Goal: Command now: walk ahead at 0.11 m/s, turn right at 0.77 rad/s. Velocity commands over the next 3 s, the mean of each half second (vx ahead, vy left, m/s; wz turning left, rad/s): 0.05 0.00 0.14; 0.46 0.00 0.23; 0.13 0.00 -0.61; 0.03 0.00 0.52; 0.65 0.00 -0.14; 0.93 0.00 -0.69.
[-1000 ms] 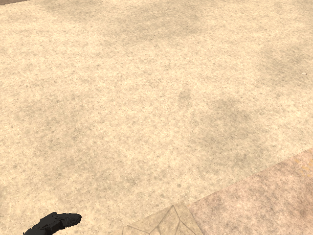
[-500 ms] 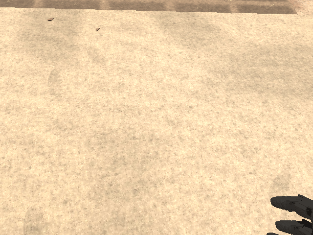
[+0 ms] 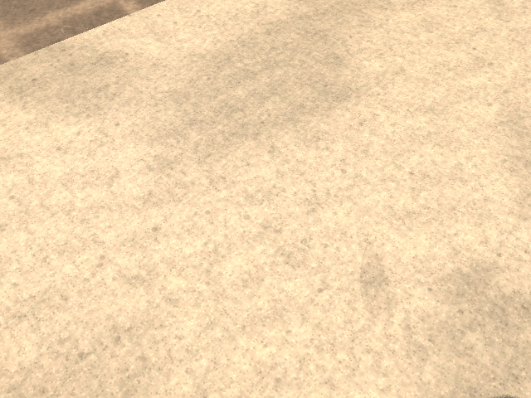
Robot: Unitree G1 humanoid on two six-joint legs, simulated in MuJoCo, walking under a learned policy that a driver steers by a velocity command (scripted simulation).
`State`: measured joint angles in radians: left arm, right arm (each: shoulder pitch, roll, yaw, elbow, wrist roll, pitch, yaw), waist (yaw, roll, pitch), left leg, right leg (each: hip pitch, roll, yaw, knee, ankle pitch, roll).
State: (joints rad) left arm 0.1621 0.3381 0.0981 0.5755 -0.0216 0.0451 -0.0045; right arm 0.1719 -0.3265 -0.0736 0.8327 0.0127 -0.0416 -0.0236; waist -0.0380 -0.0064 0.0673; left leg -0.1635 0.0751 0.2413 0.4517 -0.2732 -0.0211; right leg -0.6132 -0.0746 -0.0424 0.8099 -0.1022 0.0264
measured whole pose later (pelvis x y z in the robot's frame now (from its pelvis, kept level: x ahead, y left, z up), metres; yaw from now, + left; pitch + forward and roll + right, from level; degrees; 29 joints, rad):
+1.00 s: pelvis +0.23 +0.08 -0.01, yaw +13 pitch +3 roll -2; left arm 0.08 0.28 0.07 0.75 -0.02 -0.08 -0.08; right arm 0.39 -0.28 -0.04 0.81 -0.01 -0.05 -0.03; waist -0.07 -0.03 0.01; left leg 0.15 -0.02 0.00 0.23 -0.42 0.05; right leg -0.63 0.00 -0.06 0.53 0.10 -0.02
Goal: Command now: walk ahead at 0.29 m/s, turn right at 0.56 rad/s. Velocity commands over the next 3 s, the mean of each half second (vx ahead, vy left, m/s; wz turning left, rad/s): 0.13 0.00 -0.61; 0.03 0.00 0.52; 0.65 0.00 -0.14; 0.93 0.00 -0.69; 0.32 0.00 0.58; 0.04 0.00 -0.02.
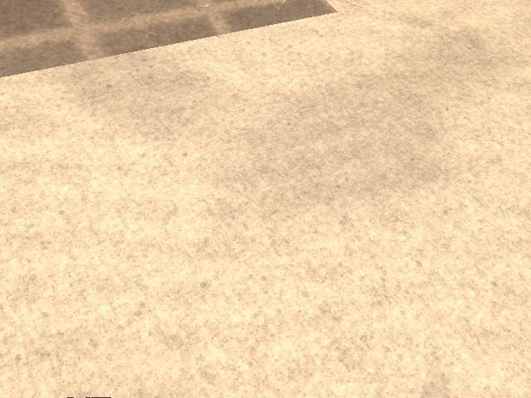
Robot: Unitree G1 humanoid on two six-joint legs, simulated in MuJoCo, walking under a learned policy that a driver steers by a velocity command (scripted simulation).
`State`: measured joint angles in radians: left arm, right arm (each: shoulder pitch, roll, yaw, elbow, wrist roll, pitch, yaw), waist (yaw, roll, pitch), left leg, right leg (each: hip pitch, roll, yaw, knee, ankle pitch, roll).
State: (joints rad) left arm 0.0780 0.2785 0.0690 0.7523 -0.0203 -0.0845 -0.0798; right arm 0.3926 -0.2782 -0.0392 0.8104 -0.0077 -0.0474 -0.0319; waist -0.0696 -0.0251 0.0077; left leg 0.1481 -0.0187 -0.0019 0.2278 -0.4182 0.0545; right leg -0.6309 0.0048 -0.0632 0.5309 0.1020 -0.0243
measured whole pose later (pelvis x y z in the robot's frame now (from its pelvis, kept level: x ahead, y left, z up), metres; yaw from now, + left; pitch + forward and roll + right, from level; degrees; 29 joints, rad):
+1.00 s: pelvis +0.22 -0.01 +0.02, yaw +0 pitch +1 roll +0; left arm 0.18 0.30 0.07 0.79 0.01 0.00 0.03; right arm 0.25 -0.37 -0.12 0.59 0.01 0.05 -0.04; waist 0.01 0.05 0.02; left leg -0.54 -0.11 -0.18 0.99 -0.37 -0.05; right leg -0.19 0.04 0.04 0.41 -0.24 -0.04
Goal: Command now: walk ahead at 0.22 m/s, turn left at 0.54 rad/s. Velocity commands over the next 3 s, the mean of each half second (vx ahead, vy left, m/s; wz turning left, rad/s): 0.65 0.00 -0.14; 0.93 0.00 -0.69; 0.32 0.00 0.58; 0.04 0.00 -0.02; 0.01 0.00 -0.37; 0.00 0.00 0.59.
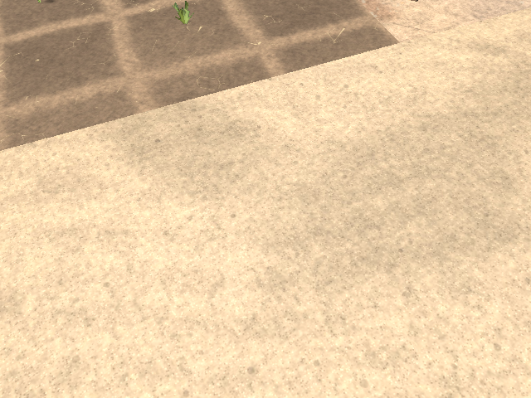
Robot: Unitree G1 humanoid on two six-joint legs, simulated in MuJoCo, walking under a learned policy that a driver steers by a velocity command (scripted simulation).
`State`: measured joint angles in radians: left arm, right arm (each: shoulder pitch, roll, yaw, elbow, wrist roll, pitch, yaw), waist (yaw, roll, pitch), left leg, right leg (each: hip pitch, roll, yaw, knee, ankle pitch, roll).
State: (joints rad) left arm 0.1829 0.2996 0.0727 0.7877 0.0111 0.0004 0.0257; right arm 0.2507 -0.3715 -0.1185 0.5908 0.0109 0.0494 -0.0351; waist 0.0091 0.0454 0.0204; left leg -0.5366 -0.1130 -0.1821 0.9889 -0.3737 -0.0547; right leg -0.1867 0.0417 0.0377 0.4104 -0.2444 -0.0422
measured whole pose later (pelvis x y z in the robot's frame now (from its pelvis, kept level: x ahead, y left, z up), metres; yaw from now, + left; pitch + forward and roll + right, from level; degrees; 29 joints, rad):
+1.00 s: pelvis +0.52 -0.05 -0.02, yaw -29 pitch -2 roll -1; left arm 0.33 0.28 0.06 0.74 0.01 -0.07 -0.04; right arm 0.21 -0.26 -0.02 0.70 0.05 -0.11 0.00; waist 0.02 0.02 0.08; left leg -0.47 0.10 -0.10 1.34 -0.30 0.05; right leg -0.27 0.14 -0.09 0.57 -0.26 -0.15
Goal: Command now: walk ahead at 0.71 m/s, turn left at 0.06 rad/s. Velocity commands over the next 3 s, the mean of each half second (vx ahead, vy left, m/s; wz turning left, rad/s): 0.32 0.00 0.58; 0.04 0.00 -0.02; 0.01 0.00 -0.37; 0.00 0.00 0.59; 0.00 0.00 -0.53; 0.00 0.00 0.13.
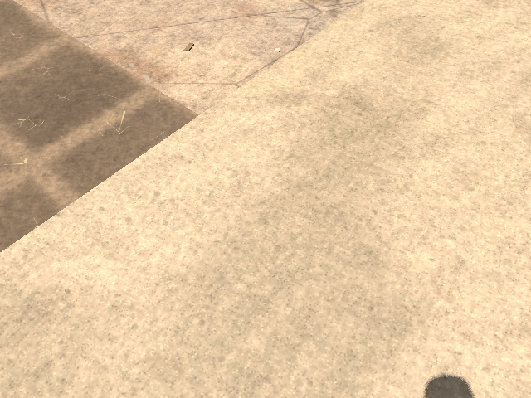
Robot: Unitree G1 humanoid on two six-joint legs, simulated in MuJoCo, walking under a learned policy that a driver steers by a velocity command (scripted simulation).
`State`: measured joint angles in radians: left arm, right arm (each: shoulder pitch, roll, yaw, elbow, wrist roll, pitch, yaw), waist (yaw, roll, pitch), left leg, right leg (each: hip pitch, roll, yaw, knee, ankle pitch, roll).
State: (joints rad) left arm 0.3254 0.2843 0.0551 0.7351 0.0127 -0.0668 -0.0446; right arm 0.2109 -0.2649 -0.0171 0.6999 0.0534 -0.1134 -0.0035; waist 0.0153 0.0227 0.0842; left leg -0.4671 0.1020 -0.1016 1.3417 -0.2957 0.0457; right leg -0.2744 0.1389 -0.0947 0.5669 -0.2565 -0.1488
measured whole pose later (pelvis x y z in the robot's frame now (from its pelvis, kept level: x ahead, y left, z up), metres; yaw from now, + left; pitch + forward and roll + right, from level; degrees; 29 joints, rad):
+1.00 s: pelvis +0.41 +0.00 +0.02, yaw +16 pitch +1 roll +2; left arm 0.24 0.30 0.07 0.67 -0.03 0.02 0.03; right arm 0.09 -0.29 -0.06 0.62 0.00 0.02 -0.02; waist 0.04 0.01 0.06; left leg -0.40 -0.13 -0.11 0.89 -0.48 -0.06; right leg -0.33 0.06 0.24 0.48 -0.16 0.01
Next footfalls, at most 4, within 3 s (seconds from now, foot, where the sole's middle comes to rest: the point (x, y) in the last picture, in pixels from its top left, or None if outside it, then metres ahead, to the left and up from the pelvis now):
0.28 left None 0.43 0.11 -0.76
0.78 right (319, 376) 0.53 -0.08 -0.76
1.14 left None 0.42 0.12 -0.76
1.52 right None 0.44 -0.12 -0.76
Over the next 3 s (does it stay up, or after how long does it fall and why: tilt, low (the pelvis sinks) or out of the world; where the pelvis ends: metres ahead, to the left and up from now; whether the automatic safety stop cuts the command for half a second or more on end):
stays up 0.45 0.02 0.01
